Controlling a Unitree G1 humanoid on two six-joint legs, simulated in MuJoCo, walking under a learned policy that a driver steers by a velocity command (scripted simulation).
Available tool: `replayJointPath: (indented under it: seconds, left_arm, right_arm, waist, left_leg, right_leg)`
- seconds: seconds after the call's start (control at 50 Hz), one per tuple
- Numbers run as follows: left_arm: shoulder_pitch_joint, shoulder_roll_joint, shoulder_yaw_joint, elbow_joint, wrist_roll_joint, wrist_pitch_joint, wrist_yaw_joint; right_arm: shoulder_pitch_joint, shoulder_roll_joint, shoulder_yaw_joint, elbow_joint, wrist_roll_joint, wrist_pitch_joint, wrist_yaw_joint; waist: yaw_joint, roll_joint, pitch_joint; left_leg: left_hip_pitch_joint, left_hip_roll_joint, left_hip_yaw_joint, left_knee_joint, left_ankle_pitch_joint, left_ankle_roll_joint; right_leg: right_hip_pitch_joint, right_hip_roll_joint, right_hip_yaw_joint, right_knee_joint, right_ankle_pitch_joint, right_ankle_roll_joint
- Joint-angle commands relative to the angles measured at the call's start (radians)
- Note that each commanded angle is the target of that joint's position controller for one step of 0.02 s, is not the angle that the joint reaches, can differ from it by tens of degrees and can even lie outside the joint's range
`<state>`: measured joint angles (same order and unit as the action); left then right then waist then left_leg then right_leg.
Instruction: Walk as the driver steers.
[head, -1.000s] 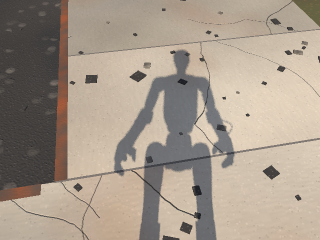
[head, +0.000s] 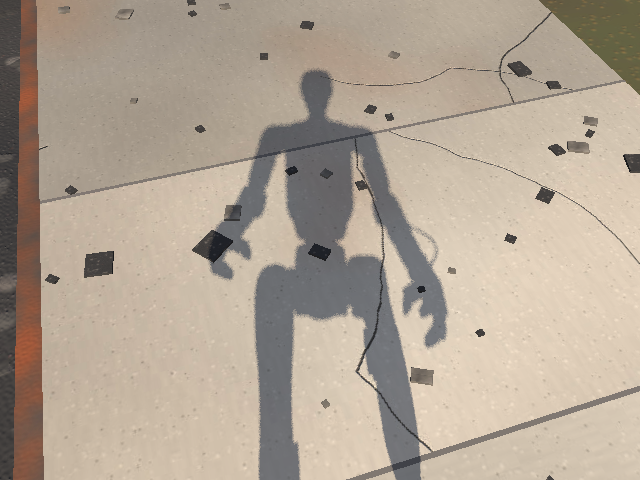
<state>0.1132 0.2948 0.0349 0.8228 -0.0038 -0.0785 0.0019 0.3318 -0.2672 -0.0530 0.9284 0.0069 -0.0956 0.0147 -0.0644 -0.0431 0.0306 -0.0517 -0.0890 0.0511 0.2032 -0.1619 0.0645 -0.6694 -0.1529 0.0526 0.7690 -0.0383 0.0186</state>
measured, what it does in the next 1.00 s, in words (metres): walks ahead: right foot, then left foot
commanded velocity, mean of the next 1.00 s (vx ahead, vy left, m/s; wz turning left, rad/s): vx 0.50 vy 0.00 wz -0.06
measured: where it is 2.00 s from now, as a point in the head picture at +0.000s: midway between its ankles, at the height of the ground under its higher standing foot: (369, 258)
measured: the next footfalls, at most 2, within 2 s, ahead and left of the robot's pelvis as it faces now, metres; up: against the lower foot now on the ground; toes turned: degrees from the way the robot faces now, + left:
right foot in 0.18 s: +0.29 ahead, -0.16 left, +0.00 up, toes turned -2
left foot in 0.74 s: +0.60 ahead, +0.07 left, +0.00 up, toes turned +3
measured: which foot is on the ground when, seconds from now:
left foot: down 0.00-0.18, up 0.20-0.72, down 0.74-1.00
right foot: up 0.00-0.16, down 0.18-0.76, up 0.78-1.00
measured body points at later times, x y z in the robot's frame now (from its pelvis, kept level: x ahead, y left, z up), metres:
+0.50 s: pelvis +0.28 -0.08 +0.00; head +0.30 -0.09 +0.45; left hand +0.30 +0.20 -0.12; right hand +0.44 -0.34 -0.11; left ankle +0.42 +0.11 -0.68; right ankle +0.25 -0.15 -0.75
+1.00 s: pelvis +0.57 -0.01 +0.00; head +0.59 -0.01 +0.45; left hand +0.69 +0.26 -0.13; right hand +0.60 -0.29 -0.13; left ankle +0.56 +0.07 -0.75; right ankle +0.65 -0.20 -0.67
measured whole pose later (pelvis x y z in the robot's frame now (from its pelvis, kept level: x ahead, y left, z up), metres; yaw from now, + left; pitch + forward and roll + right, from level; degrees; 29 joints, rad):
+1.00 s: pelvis +0.57 -0.01 +0.00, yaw -5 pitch +0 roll +2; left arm 0.22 0.29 0.07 0.87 -0.03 -0.05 0.01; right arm 0.27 -0.25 -0.06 0.94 -0.02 -0.11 0.01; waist -0.03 -0.05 0.03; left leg -0.10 -0.05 0.14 0.27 -0.17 0.06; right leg -0.66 -0.11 0.09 1.02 -0.16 -0.02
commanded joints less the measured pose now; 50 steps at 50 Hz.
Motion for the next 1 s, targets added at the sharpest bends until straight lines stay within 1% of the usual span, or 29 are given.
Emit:
replayJointPath:
  seconds: [0.02, 0.08, 0.12, 0.16, 0.18, 0.2, 0.22, 0.24, 0.26, 0.28, 0.3, 0.34, 0.38, 0.44, 0.52, 0.62, 0.68, 0.7, 0.72, 0.74, 0.76, 0.78, 0.8, 0.82, 0.84, 0.86, 0.9, 0.94, 1.0]
  left_arm:
    - [-0.079, 0.034, -0.001, -0.067, -0.006, -0.014, -0.01]
    - [-0.139, 0.056, 0.002, -0.101, -0.014, -0.019, -0.026]
    - [-0.132, 0.079, 0.01, -0.111, -0.014, -0.022, -0.035]
    - [0.001, 0.118, 0.033, -0.08, -0.013, -0.026, -0.037]
    - [0.166, 0.17, 0.059, -0.032, -0.011, -0.024, -0.029]
    - [0.303, 0.277, 0.085, -0.01, 0.012, -0.02, -0.023]
    - [0.35, 0.263, 0.082, 0.008, 0.003, -0.014, -0.032]
    - [0.301, 0.175, 0.055, -0.002, -0.004, -0.017, -0.034]
    - [0.217, 0.145, 0.045, -0.021, -0.003, -0.019, -0.032]
    - [0.15, 0.121, 0.038, -0.033, 0.003, -0.02, -0.032]
    - [0.112, 0.098, 0.032, -0.039, 0.01, -0.023, -0.034]
    - [0.098, 0.084, 0.03, -0.032, 0.014, -0.031, -0.036]
    - [0.118, 0.102, 0.036, -0.014, 0.009, -0.039, -0.033]
    - [0.164, 0.12, 0.042, 0.013, 0.006, -0.032, -0.018]
    - [0.217, 0.133, 0.043, 0.043, -0.003, -0.021, -0.003]
    - [0.298, 0.141, 0.05, 0.095, -0.012, 0.003, 0.003]
    - [0.279, 0.157, 0.059, 0.101, -0.015, 0.017, 0.011]
    - [0.262, 0.166, 0.061, 0.097, -0.014, 0.022, 0.012]
    - [0.245, 0.155, 0.057, 0.093, -0.011, 0.029, 0.013]
    - [0.249, 0.128, 0.042, 0.076, 0.0, 0.03, 0.016]
    - [0.368, 0.008, 0.005, 0.059, 0.006, 0.01, 0.002]
    - [0.348, 0.032, 0.007, 0.078, -0.011, -0.015, -0.002]
    - [0.256, 0.125, 0.035, 0.051, -0.046, -0.029, -0.006]
    - [0.198, 0.131, 0.037, 0.036, -0.053, -0.032, -0.003]
    - [0.17, 0.119, 0.042, 0.033, -0.041, -0.026, 0.003]
    - [0.188, 0.106, 0.049, 0.041, -0.032, -0.011, 0.009]
    - [0.232, 0.053, 0.044, 0.054, -0.029, 0.018, 0.009]
    - [0.206, 0.042, 0.045, 0.035, -0.027, 0.034, 0.012]
    - [0.138, 0.039, 0.048, 0.003, -0.02, 0.03, 0.006]
  right_arm:
    - [-0.015, -0.176, -0.034, -0.049, 0.011, -0.011, -0.011]
    - [0.028, -0.18, -0.036, -0.021, 0.019, 0.006, -0.014]
    - [0.031, -0.189, -0.04, -0.014, 0.018, 0.021, -0.017]
    - [0.001, -0.194, -0.04, -0.019, 0.014, 0.036, -0.019]
    - [0.008, -0.162, -0.026, -0.026, 0.004, 0.04, -0.021]
    - [0.096, -0.069, 0.006, -0.059, -0.01, 0.029, -0.017]
    - [0.144, -0.024, 0.022, -0.043, -0.002, 0.008, -0.012]
    - [0.06, -0.14, -0.007, -0.051, 0.027, -0.007, -0.006]
    - [-0.014, -0.163, -0.013, -0.074, 0.04, -0.016, -0.006]
    - [-0.053, -0.157, -0.013, -0.078, 0.029, -0.017, -0.012]
    - [-0.059, -0.146, -0.018, -0.077, 0.016, -0.01, -0.015]
    - [-0.029, -0.106, -0.014, -0.065, 0.01, 0.011, -0.016]
    - [-0.047, -0.088, -0.012, -0.073, 0.004, 0.026, -0.019]
    - [-0.147, -0.083, -0.012, -0.109, -0.005, 0.026, -0.019]
    - [-0.282, -0.055, 0.001, -0.144, 0.0, 0.013, -0.005]
    - [-0.407, -0.061, 0.006, -0.195, 0.01, -0.001, 0.02]
    - [-0.377, -0.093, -0.004, -0.197, 0.011, -0.008, 0.033]
    - [-0.315, -0.115, -0.015, -0.182, 0.01, -0.009, 0.032]
    - [-0.18, -0.149, -0.037, -0.139, 0.008, -0.008, 0.026]
    - [-0.003, -0.203, -0.058, -0.092, 0.0, -0.005, 0.016]
    - [0.111, -0.302, -0.084, -0.071, -0.015, 0.002, 0.008]
    - [0.112, -0.221, -0.06, -0.07, -0.003, 0.004, 0.008]
    - [0.033, -0.171, -0.043, -0.079, 0.001, 0.002, 0.005]
    - [-0.047, -0.139, -0.034, -0.095, -0.001, -0.001, 0.002]
    - [-0.107, -0.101, -0.024, -0.097, -0.005, -0.006, 0.005]
    - [-0.143, -0.076, -0.016, -0.096, -0.013, -0.015, 0.007]
    - [-0.161, -0.075, -0.019, -0.082, -0.022, -0.025, 0.01]
    - [-0.153, -0.1, -0.027, -0.065, -0.026, -0.033, 0.003]
    - [-0.133, -0.118, -0.032, -0.049, -0.027, -0.031, -0.013]
  waist:
    - [0.002, 0.076, 0.038]
    - [-0.006, 0.087, 0.042]
    - [0.017, 0.099, 0.028]
    - [0.101, 0.11, -0.046]
    - [0.167, 0.087, -0.159]
    - [0.164, -0.098, -0.333]
    - [0.157, -0.251, -0.411]
    - [0.169, -0.145, -0.292]
    - [0.149, -0.095, -0.172]
    - [0.122, -0.04, -0.106]
    - [0.094, -0.037, -0.065]
    - [0.06, -0.047, -0.064]
    - [0.051, -0.03, -0.044]
    - [0.071, -0.008, -0.011]
    - [0.115, -0.012, 0.025]
    - [0.144, -0.009, 0.059]
    - [0.101, -0.03, 0.025]
    - [0.063, -0.046, -0.018]
    - [-0.009, -0.036, -0.1]
    - [-0.074, 0.004, -0.231]
    - [-0.042, 0.228, -0.377]
    - [-0.061, 0.26, -0.422]
    - [-0.057, 0.198, -0.25]
    - [-0.024, 0.145, -0.153]
    - [0.005, 0.109, -0.078]
    - [0.04, 0.136, -0.047]
    - [0.071, 0.145, -0.03]
    - [0.08, 0.122, -0.004]
    - [0.067, 0.101, 0.015]
  left_leg:
    - [-0.131, 0.251, -0.113, -0.11, 0.125, 0.152]
    - [-0.003, 0.307, -0.133, -0.053, 0.132, 0.134]
    - [0.07, 0.342, -0.151, 0.001, 0.185, 0.114]
    - [0.086, 0.314, -0.118, 0.17, 0.415, 0.081]
    - [0.01, 0.257, -0.075, 0.379, 0.446, 0.051]
    - [-0.312, 0.144, -0.011, 0.762, 0.161, -0.01]
    - [-0.557, 0.022, -0.1, 0.975, -0.417, -0.037]
    - [-0.671, 0.082, -0.174, 1.076, -0.402, -0.018]
    - [-0.702, 0.135, -0.146, 1.065, -0.303, -0.002]
    - [-0.67, 0.178, -0.125, 1.016, -0.215, -0.005]
    - [-0.622, 0.211, -0.126, 0.96, -0.153, -0.011]
    - [-0.539, 0.229, -0.122, 0.914, -0.096, -0.026]
    - [-0.563, 0.236, -0.114, 0.856, -0.05, -0.045]
    - [-0.639, 0.237, -0.109, 0.694, 0.085, -0.071]
    - [-0.594, 0.2, -0.067, 0.453, 0.258, -0.072]
    - [-0.625, 0.171, -0.063, 0.323, 0.221, -0.041]
    - [-0.549, 0.144, -0.049, 0.29, 0.118, -0.002]
    - [-0.446, 0.113, -0.022, 0.284, 0.091, 0.015]
    - [-0.257, 0.082, 0.006, 0.261, 0.112, 0.041]
    - [0.041, 0.168, -0.085, 0.307, 0.136, 0.09]
    - [0.451, 0.435, -0.535, 0.274, -0.006, 0.253]
    - [0.479, 0.499, -0.772, 0.125, -0.115, 0.282]
    - [0.34, 0.468, -0.621, 0.098, -0.158, 0.221]
    - [0.188, 0.432, -0.477, 0.068, -0.122, 0.181]
    - [0.056, 0.391, -0.377, 0.023, -0.071, 0.155]
    - [-0.031, 0.356, -0.293, -0.013, -0.025, 0.129]
    - [-0.125, 0.334, -0.197, -0.066, 0.05, 0.129]
    - [-0.143, 0.332, -0.119, -0.093, 0.129, 0.135]
    - [-0.103, 0.314, -0.019, -0.103, 0.208, 0.123]
  right_leg:
    - [0.122, 0.044, -0.048, -0.15, 0.147, 0.01]
    - [0.088, 0.054, -0.027, -0.225, 0.1, -0.019]
    - [0.108, 0.065, -0.026, -0.253, 0.017, -0.048]
    - [0.29, 0.111, -0.07, -0.289, -0.039, -0.087]
    - [0.524, 0.103, -0.063, -0.276, -0.032, -0.121]
    - [0.908, -0.14, 0.28, -0.268, -0.086, -0.245]
    - [1.053, -0.242, 0.653, -0.441, -0.283, -0.331]
    - [0.977, -0.216, 0.596, -0.476, -0.38, -0.286]
    - [0.843, -0.185, 0.459, -0.493, -0.32, -0.252]
    - [0.718, -0.147, 0.355, -0.518, -0.212, -0.239]
    - [0.625, -0.111, 0.278, -0.549, -0.122, -0.229]
    - [0.548, -0.077, 0.198, -0.599, -0.024, -0.232]
    - [0.53, -0.071, 0.14, -0.627, 0.068, -0.247]
    - [0.562, -0.061, 0.081, -0.65, 0.129, -0.245]
    - [0.568, -0.026, 0.007, -0.671, 0.083, -0.214]
    - [0.722, -0.088, 0.013, -0.617, 0.126, -0.212]
    - [0.796, -0.116, 0.017, -0.531, 0.298, -0.188]
    - [0.797, -0.105, 0.005, -0.457, 0.458, -0.177]
    - [0.762, -0.061, -0.031, -0.3, 0.569, -0.153]
    - [0.596, -0.012, -0.061, -0.061, 0.432, -0.123]
    - [0.164, 0.158, -0.092, 0.342, -0.05, -0.046]
    - [0.013, 0.208, 0.059, 0.502, -0.55, -0.049]
    - [-0.073, 0.147, 0.091, 0.559, -0.506, -0.068]
    - [-0.062, 0.087, 0.061, 0.516, -0.406, -0.075]
    - [-0.028, 0.052, 0.047, 0.449, -0.334, -0.069]
    - [0.035, 0.022, 0.055, 0.4, -0.279, -0.065]
    - [0.103, 0.008, 0.053, 0.377, -0.23, -0.052]
    - [0.058, 0.005, 0.062, 0.336, -0.16, -0.039]
    - [-0.002, 0.015, 0.064, 0.177, 0.004, -0.026]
